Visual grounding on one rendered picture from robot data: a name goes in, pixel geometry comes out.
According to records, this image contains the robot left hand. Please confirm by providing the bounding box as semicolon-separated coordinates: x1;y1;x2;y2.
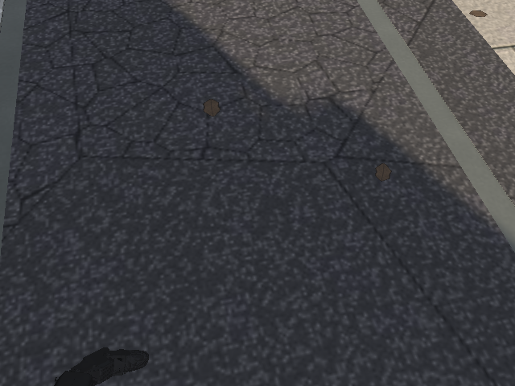
54;347;149;386

